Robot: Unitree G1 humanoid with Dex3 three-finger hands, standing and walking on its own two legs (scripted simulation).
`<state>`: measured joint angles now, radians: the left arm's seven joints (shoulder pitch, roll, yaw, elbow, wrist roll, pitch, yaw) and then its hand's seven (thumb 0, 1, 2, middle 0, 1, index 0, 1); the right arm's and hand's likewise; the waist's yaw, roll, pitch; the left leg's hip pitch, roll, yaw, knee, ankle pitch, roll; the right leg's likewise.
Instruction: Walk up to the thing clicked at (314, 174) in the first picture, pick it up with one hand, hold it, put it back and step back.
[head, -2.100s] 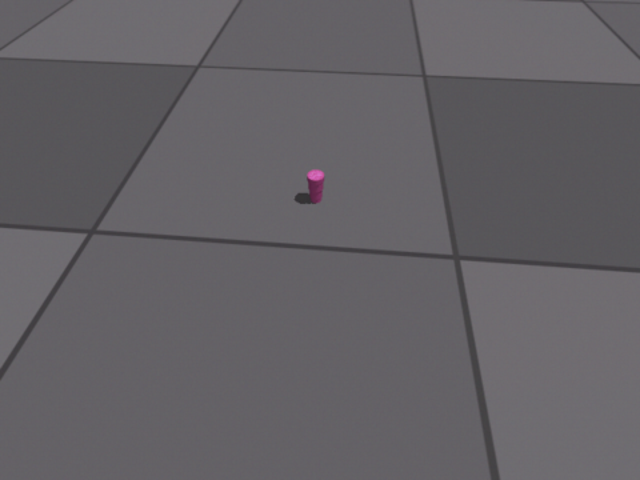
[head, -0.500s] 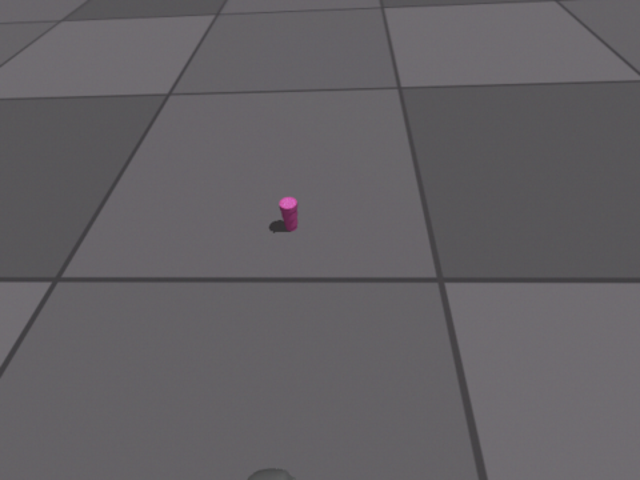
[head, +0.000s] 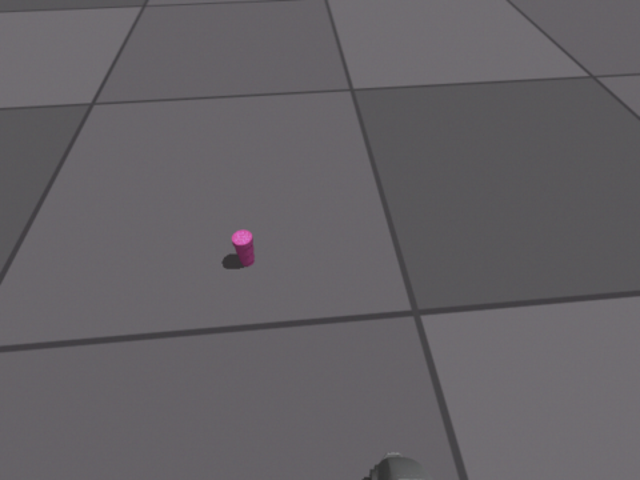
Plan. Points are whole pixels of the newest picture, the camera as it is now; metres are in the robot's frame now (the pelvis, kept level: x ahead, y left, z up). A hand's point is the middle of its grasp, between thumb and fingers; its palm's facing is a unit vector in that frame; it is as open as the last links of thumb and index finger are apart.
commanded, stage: walk up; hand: left
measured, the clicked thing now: (245, 249) +1.01 +0.27 -0.69
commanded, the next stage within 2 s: none
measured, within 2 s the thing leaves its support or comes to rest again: neither
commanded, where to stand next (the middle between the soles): +0.67 +0.06 m, yaw +1 degrees
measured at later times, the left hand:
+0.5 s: hand (114, 431) +0.23 +0.32 -0.16, palm faces -0.01 -0.93 -0.38, open 7.4 cm
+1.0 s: hand (164, 272) +0.50 +0.29 -0.12, palm faces -0.03 -0.91 -0.42, open 7.4 cm
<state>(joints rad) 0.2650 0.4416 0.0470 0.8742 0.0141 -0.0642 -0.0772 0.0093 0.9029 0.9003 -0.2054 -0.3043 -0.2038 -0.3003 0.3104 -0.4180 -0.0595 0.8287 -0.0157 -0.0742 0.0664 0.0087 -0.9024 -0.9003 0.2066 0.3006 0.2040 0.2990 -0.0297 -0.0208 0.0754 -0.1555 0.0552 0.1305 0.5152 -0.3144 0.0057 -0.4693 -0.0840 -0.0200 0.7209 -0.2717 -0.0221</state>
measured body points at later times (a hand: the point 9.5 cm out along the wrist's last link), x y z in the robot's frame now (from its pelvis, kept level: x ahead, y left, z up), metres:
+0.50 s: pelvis +0.22 +0.03 -0.02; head +0.23 +0.05 +0.43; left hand +0.23 +0.37 -0.14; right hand +0.32 -0.30 -0.11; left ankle +0.32 +0.15 -0.73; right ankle +0.15 -0.13 -0.72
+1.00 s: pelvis +0.40 +0.01 -0.01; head +0.42 -0.01 +0.44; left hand +0.50 +0.34 -0.10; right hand +0.43 -0.30 -0.14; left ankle +0.34 +0.14 -0.69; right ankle +0.47 -0.10 -0.73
